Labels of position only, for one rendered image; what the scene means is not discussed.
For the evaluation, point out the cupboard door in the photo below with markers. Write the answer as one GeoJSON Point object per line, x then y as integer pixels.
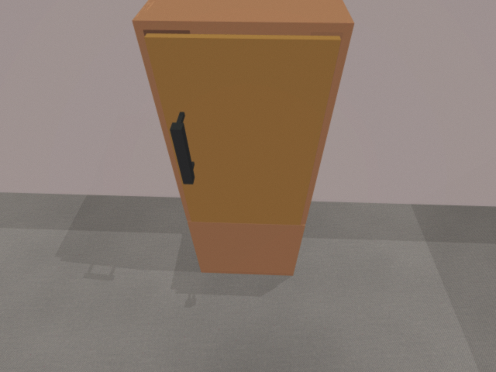
{"type": "Point", "coordinates": [254, 107]}

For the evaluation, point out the handle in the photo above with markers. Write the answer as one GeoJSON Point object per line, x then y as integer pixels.
{"type": "Point", "coordinates": [180, 142]}

